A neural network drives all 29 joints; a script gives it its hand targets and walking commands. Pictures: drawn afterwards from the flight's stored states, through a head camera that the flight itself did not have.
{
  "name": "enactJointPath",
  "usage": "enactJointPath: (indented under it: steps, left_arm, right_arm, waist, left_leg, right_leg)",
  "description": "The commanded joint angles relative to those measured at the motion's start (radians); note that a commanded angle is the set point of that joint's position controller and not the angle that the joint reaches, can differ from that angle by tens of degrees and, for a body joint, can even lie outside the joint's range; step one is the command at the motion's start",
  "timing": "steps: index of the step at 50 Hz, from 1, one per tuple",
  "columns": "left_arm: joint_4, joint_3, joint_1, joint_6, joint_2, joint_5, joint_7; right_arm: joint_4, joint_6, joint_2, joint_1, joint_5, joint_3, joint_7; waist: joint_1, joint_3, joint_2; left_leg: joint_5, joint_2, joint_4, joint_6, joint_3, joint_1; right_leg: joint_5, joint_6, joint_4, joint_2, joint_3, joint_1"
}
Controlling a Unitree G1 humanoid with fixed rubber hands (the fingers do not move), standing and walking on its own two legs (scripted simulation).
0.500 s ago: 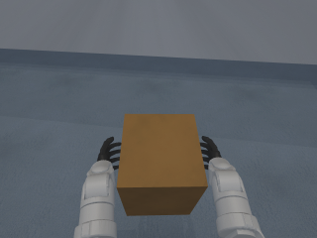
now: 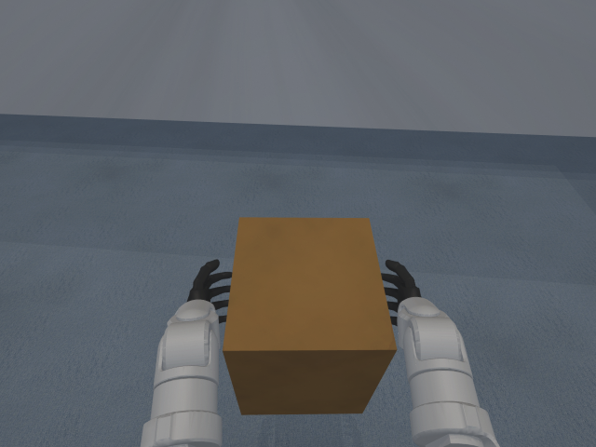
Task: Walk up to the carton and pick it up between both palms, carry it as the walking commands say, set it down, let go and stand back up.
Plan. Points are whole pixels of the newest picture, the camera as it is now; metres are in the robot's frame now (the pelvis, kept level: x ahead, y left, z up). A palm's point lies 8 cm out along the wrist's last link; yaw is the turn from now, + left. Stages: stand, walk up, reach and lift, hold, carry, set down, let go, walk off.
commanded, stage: reach and lift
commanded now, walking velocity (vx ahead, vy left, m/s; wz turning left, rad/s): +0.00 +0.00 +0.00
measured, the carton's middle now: (303, 319) +0.34 +0.01 -0.01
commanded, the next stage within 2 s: hold in 1.16 s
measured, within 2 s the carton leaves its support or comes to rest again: neither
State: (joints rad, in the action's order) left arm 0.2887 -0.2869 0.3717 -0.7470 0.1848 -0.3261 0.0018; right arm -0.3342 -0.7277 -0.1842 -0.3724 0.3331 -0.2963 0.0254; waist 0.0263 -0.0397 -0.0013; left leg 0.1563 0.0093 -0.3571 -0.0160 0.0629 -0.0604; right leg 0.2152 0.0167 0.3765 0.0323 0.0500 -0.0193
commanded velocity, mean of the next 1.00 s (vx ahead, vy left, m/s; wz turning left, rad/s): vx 0.00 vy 0.00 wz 0.00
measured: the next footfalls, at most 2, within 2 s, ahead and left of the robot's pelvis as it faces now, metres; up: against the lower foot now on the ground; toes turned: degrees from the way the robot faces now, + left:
none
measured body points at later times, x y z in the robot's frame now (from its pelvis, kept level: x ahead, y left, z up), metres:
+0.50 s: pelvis +0.01 +0.01 +0.00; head -0.04 +0.01 +0.45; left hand +0.32 +0.15 +0.05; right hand +0.31 -0.14 +0.05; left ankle +0.04 +0.13 -0.74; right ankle +0.00 -0.11 -0.74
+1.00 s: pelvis +0.00 +0.01 +0.00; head -0.06 +0.01 +0.45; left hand +0.30 +0.15 +0.05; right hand +0.30 -0.14 +0.05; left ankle +0.04 +0.13 -0.74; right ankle +0.00 -0.11 -0.74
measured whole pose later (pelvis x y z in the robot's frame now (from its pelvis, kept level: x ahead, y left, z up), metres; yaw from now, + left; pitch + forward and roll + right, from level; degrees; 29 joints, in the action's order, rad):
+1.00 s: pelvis +0.00 +0.01 +0.00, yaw +0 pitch -9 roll +0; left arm 0.25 -0.22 0.31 -0.77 0.16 -0.30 0.00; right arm -0.27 -0.77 -0.16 -0.30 0.31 -0.22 0.01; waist 0.00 -0.04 0.00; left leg 0.15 0.02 -0.36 0.00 0.05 -0.05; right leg 0.21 0.01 0.37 0.02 0.06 -0.01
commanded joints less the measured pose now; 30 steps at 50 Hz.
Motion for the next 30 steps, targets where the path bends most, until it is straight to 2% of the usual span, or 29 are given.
enactJointPath:
  steps: [1, 16, 30]
  left_arm:
    - [0.031, 0.486, 0.417, 0.013, 0.922, 0.238, -0.216]
    - [-0.011, 0.512, 0.354, 0.007, 0.932, 0.252, -0.209]
    - [-0.031, 0.525, 0.326, 0.001, 0.939, 0.260, -0.206]
  right_arm:
    - [0.027, 0.034, -0.859, -0.521, -0.249, 0.498, 0.213]
    - [0.092, 0.017, -0.838, -0.444, -0.268, 0.533, 0.214]
    - [0.121, 0.012, -0.834, -0.410, -0.263, 0.537, 0.219]
  waist:
    - [-0.006, 0.223, -0.005]
    - [-0.029, 0.232, 0.004]
    - [-0.033, 0.222, 0.007]
  left_leg:
    - [-0.116, 0.073, 0.024, 0.007, 0.003, 0.122]
    - [-0.182, 0.068, 0.031, 0.002, 0.013, 0.139]
    - [-0.170, 0.064, 0.041, 0.001, 0.018, 0.146]
  right_leg:
    - [-0.105, -0.014, -0.089, 0.035, 0.037, -0.062]
    - [-0.174, -0.012, -0.085, 0.043, 0.037, -0.042]
    - [-0.150, -0.005, -0.085, 0.049, 0.032, -0.052]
